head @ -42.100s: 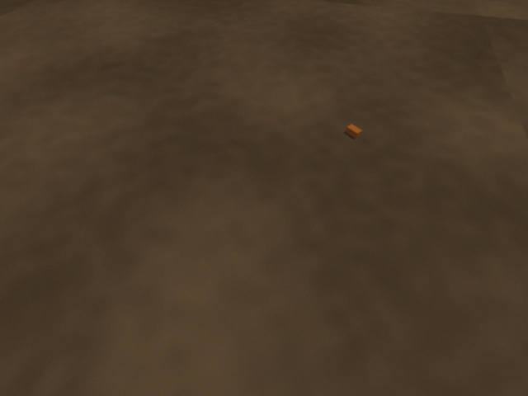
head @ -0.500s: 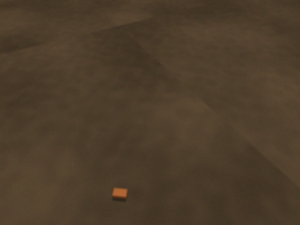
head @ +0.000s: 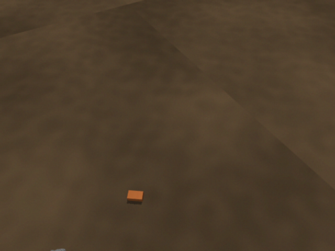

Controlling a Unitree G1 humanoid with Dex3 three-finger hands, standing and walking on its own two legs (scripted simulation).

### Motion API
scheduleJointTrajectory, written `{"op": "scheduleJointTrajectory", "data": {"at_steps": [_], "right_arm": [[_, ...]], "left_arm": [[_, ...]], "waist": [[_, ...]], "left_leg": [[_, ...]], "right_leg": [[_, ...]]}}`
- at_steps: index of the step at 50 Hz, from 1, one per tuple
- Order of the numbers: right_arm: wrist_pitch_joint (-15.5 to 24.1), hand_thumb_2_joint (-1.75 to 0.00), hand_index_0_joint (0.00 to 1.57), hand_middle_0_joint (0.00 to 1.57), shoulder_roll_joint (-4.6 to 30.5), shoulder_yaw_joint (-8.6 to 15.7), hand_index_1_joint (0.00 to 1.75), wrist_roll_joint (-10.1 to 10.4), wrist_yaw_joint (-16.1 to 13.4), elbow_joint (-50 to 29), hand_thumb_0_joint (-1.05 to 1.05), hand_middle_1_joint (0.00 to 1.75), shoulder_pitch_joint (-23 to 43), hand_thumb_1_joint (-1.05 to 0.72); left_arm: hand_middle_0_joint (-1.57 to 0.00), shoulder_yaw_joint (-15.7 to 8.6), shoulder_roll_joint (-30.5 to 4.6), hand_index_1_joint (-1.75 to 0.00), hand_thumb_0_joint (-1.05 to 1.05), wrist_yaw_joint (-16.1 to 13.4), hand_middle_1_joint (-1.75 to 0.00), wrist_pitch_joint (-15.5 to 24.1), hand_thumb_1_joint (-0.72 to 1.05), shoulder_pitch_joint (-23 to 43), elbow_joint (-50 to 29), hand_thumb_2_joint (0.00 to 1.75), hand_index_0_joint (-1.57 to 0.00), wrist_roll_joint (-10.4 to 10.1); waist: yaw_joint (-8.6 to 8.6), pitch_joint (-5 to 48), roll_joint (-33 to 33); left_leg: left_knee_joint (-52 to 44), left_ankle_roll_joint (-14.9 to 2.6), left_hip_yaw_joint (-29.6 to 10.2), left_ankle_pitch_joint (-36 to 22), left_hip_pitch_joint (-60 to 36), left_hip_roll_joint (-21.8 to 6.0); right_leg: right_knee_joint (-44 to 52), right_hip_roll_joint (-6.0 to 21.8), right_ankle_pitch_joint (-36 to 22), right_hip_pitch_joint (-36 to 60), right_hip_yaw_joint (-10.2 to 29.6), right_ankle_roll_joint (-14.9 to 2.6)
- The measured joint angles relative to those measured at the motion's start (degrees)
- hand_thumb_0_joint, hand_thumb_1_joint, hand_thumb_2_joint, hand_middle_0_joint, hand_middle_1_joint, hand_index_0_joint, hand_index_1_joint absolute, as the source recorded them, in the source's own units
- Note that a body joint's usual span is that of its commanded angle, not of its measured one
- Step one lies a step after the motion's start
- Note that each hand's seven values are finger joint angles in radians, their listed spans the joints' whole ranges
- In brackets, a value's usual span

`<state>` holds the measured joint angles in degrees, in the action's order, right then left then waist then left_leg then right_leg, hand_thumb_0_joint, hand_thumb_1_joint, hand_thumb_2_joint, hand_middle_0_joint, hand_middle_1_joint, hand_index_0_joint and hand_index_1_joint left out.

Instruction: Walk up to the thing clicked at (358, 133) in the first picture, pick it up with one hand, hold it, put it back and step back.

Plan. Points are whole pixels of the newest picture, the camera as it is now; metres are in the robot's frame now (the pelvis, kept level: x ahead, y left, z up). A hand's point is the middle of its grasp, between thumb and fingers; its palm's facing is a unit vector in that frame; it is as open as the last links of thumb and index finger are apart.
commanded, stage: step back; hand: left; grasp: from above
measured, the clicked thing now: (135, 195) +0.50 +0.23 -0.75
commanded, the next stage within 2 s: none
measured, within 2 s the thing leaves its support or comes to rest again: neither
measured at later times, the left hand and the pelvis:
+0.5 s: hand out of the picture +0.03 +0.29 -0.17, palm faces -0.09 -0.91 -0.39, open 7.4 cm; pelvis -0.10 +0.03 -0.02, yaw -4 degrees
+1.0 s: hand out of the picture -0.10 +0.32 -0.16, palm faces +0.00 -0.93 -0.38, open 7.4 cm; pelvis -0.23 +0.06 -0.01, yaw -2 degrees
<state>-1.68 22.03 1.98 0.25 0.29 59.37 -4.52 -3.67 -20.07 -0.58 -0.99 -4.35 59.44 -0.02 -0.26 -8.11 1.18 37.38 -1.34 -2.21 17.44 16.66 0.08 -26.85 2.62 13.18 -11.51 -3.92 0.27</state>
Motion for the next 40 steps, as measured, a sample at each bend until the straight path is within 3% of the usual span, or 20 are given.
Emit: {"op": "scheduleJointTrajectory", "data": {"at_steps": [3,5,6,7,10,12,15,20,22,24,26,27,29,31,33,36,40], "right_arm": [[-0.73,-0.89,0.21,0.21,0.86,0.87,0.30,-0.04,0.40,-2.43,0.01,0.30,-0.90,-0.91],[-0.38,-0.89,0.21,0.20,1.38,1.23,0.30,-0.26,0.52,-3.51,0.01,0.30,-2.19,-0.91],[-0.12,-0.89,0.21,0.20,1.74,1.50,0.30,-0.68,0.48,-3.82,0.01,0.30,-2.86,-0.91],[0.06,-0.89,0.21,0.20,1.42,1.75,0.30,-1.20,0.29,-3.79,0.01,0.30,-3.03,-0.91],[0.08,-0.89,0.21,0.20,-0.06,1.12,0.30,-1.56,0.15,-4.04,0.01,0.30,-3.43,-0.91],[-0.11,-0.89,0.21,0.21,-0.88,0.73,0.30,-1.71,-0.24,-4.58,0.01,0.30,-3.66,-0.91],[0.08,-0.89,0.21,0.21,-1.45,0.56,0.30,-1.65,-1.00,-6.22,0.01,0.30,-3.61,-0.91],[0.75,-0.89,0.21,0.21,-1.89,0.35,0.31,-1.53,-1.47,-9.22,0.01,0.30,-3.09,-0.91],[0.66,-0.89,0.21,0.21,-1.65,0.14,0.31,-1.52,-1.44,-9.96,0.01,0.30,-2.78,-0.91],[0.24,-0.89,0.21,0.21,-1.16,-0.04,0.31,-1.31,-1.30,-10.28,0.01,0.30,-2.53,-0.90],[-0.41,-0.89,0.21,0.21,-0.17,0.02,0.31,-0.78,-1.21,-9.78,0.01,0.30,-1.72,-0.90],[-0.80,-0.89,0.21,0.21,-0.03,0.18,0.31,-0.52,-1.32,-9.33,0.01,0.30,-1.51,-0.91],[-1.45,-0.89,0.21,0.21,-0.15,0.38,0.30,-0.29,-1.48,-8.57,0.01,0.30,-1.44,-0.91],[-1.34,-0.89,0.21,0.21,0.35,0.45,0.30,0.09,-1.49,-8.38,0.01,0.30,-2.02,-0.91],[-0.88,-0.89,0.21,0.21,0.87,0.38,0.30,0.15,-1.63,-8.43,0.01,0.30,-2.84,-0.91],[-0.63,-0.89,0.21,0.21,1.61,0.35,0.30,0.02,-1.81,-8.49,0.01,0.30,-4.02,-0.91],[-0.50,-0.89,0.21,0.21,1.70,0.52,0.30,-0.51,-1.73,-8.38,0.01,0.30,-4.48,-0.91]], "left_arm": [[-0.21,-0.26,-1.07,-0.30,0.00,-0.25,-0.30,-0.81,0.90,0.66,-2.14,0.90,-0.20,0.79],[-0.21,-0.21,-1.91,-0.30,0.00,-0.33,-0.30,-1.31,0.90,1.49,-3.53,0.90,-0.20,0.80],[-0.21,-0.17,-2.22,-0.30,0.00,-0.33,-0.30,-1.62,0.90,2.11,-4.35,0.90,-0.20,0.54],[-0.21,-0.30,-2.78,-0.30,0.00,-0.47,-0.30,-1.94,0.90,3.12,-5.10,0.90,-0.20,0.25],[-0.21,-0.70,-3.68,-0.30,0.00,-1.48,-0.30,-2.45,0.90,4.90,-6.70,0.90,-0.20,0.00],[-0.21,-0.51,-3.76,-0.30,0.00,-1.75,-0.30,-2.42,0.91,4.83,-7.21,0.90,-0.20,-0.29],[-0.21,-0.28,-3.23,-0.30,0.00,-1.44,-0.30,-2.32,0.91,3.38,-7.71,0.90,-0.20,-0.19],[-0.21,-0.35,-2.30,-0.30,0.00,-0.68,-0.30,-2.47,0.91,0.47,-8.21,0.90,-0.20,0.26],[-0.21,-0.46,-1.91,-0.30,0.00,-0.38,-0.30,-2.23,0.90,-0.42,-8.34,0.90,-0.20,0.37],[-0.21,-0.57,-1.49,-0.30,0.00,-0.11,-0.30,-1.66,0.90,-1.37,-8.30,0.90,-0.20,0.57],[-0.21,-0.67,-0.32,-0.30,0.00,-0.04,-0.30,-1.00,0.90,-2.10,-7.96,0.90,-0.20,1.17],[-0.21,-0.44,0.04,-0.30,0.00,0.24,-0.30,-0.92,0.90,-2.66,-8.05,0.90,-0.20,1.27],[-0.21,-0.19,0.27,-0.30,0.00,0.54,-0.30,-0.92,0.90,-3.72,-8.65,0.90,-0.20,1.30],[-0.21,-0.09,0.80,-0.30,0.00,0.36,-0.30,-1.07,0.90,-4.32,-9.07,0.90,-0.20,1.16],[-0.21,-0.14,0.92,-0.30,0.00,0.14,-0.30,-1.35,0.90,-4.42,-9.88,0.90,-0.20,1.29],[-0.21,-0.21,0.66,-0.30,0.01,-0.31,-0.30,-1.23,0.90,-3.77,-11.95,0.90,-0.20,1.56],[-0.21,-0.12,-0.65,-0.30,0.00,-0.62,-0.30,-1.04,0.90,-2.53,-14.76,0.90,-0.20,1.39]], "waist": [[-0.28,-0.62,-1.16],[-0.87,-0.59,-1.52],[-1.02,-0.58,-1.36],[-0.95,-1.37,-2.16],[-1.24,-3.54,-3.41],[-1.37,-3.84,-3.68],[-1.54,-4.16,-3.24],[-1.57,-4.57,-2.50],[-1.44,-4.53,-2.07],[-1.07,-4.04,-1.42],[-1.16,-4.22,1.20],[-1.37,-3.98,1.79],[-0.33,-3.44,0.69],[0.34,-2.68,0.50],[0.61,-1.92,0.42],[0.94,-1.65,0.49],[0.81,-2.16,-0.25]], "left_leg": [[7.52,-1.41,0.18,6.38,2.10,1.57],[3.21,-1.57,0.63,0.41,0.55,0.98],[1.13,-0.51,0.40,1.79,-0.20,0.75],[1.60,-0.21,0.61,3.40,0.19,1.26],[1.90,-0.59,0.60,2.25,1.30,1.49],[0.08,-0.80,0.84,0.45,1.53,1.28],[-1.66,-1.17,1.66,-1.32,1.81,0.80],[-1.80,-1.20,3.43,-2.84,3.04,0.05],[-0.96,-0.88,4.03,-3.14,4.07,-0.24],[0.88,-0.36,4.50,-2.96,5.55,-0.68],[3.27,0.17,3.46,-2.63,6.83,-2.20],[5.57,0.22,1.96,1.24,7.72,-1.46],[15.61,0.53,-1.14,9.14,9.70,2.58],[23.89,0.82,-3.96,10.33,10.69,5.71],[27.68,1.41,-5.08,10.33,10.37,7.01],[24.60,2.19,-4.93,11.40,7.19,6.40],[9.11,1.80,-1.97,10.35,0.75,3.26]], "right_leg": [[-4.39,1.49,1.39,-3.14,0.92,0.67],[-7.79,2.10,2.62,-5.49,0.94,1.51],[-10.31,2.08,3.43,-7.23,1.07,1.21],[-13.85,1.47,7.45,-8.97,3.52,0.34],[-27.61,-4.77,18.70,-13.18,11.27,-1.33],[-35.12,-7.55,18.97,-15.20,12.80,-1.58],[-39.21,-8.40,18.14,-15.22,11.95,-0.56],[-31.57,-6.68,18.11,-10.54,10.33,0.90],[-24.73,-5.35,16.72,-7.90,8.94,0.69],[-14.76,-4.28,11.63,-4.24,7.37,-0.14],[-10.79,-5.50,7.66,-2.64,5.92,-0.95],[-11.21,-5.58,7.65,-2.97,5.45,-1.20],[-11.55,-4.26,7.20,-3.67,6.44,-1.64],[-9.79,-3.29,5.48,-3.89,6.99,-1.48],[-8.25,-2.57,3.77,-4.63,7.02,-1.25],[-7.27,-1.89,1.87,-6.10,6.39,-0.90],[-8.90,-0.99,0.73,-8.88,4.99,0.06]]}}
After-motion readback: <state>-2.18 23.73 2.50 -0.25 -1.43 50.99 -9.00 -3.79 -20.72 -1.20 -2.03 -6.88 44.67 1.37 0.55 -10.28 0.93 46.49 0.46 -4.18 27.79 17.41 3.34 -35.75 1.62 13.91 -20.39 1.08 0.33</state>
